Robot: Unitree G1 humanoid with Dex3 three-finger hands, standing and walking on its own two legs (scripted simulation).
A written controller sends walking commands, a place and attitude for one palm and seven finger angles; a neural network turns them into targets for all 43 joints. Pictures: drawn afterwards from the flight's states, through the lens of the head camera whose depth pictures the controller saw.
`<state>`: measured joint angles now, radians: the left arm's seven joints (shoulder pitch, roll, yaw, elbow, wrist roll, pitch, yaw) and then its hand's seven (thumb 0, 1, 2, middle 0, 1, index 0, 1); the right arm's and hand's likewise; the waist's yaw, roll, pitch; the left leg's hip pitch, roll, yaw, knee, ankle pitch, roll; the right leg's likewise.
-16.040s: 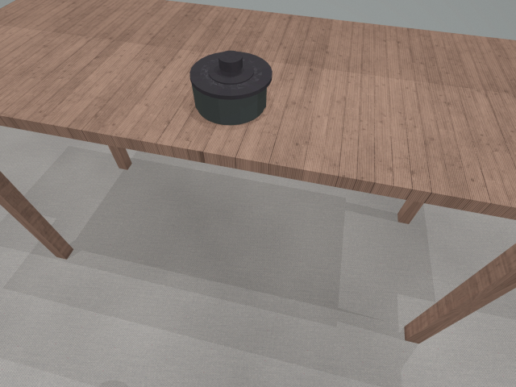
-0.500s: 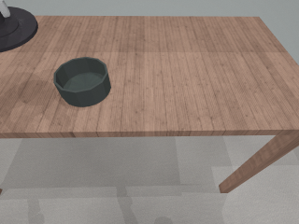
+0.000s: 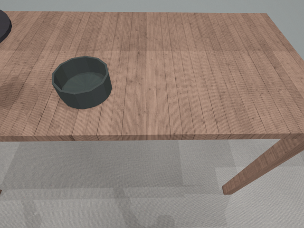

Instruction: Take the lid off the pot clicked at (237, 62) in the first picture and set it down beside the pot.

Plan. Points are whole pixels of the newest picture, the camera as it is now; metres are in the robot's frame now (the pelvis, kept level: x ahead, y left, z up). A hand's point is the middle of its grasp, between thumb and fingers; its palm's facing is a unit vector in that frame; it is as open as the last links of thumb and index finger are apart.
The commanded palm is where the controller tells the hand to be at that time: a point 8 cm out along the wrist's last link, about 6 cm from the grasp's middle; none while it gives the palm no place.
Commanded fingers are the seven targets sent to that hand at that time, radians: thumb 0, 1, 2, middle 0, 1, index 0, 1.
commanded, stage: move the lid sideways beside the pot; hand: left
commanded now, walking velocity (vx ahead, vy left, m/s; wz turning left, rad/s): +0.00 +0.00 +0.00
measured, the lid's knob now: out of the picture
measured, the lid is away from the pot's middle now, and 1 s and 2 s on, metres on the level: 0.19 0.22 0.22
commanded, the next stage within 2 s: lower the lid onto the table in 1.12 s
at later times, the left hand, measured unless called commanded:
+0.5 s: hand out of the picture +0.43 +0.39 +0.29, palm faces -0.19 -0.24 -0.95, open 7.6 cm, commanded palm +0.47 +0.39 +0.37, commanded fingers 0.00 0.81 0.84 -1.13 -1.20 -0.68 -1.07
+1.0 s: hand out of the picture +0.45 +0.37 +0.29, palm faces -0.21 -0.26 -0.94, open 7.6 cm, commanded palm +0.49 +0.39 +0.37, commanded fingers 0.00 0.81 0.84 -1.13 -1.20 -0.68 -1.07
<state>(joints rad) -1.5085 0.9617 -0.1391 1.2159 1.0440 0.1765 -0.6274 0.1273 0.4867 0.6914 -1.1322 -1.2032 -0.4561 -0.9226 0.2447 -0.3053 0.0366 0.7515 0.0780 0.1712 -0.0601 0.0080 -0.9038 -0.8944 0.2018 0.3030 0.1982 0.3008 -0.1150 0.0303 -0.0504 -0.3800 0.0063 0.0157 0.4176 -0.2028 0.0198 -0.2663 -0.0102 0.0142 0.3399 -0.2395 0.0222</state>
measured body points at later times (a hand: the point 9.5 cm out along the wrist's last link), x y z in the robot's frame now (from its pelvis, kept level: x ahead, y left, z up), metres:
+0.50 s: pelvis +0.00 +0.00 +0.00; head +0.07 +0.00 +0.44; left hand +0.44 +0.40 +0.34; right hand +0.03 -0.28 -0.13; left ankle -0.01 +0.11 -0.74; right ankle -0.05 -0.14 -0.74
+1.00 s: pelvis +0.00 +0.00 +0.00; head +0.07 -0.01 +0.44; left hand +0.45 +0.38 +0.34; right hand +0.02 -0.28 -0.13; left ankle -0.01 +0.11 -0.74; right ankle -0.05 -0.14 -0.74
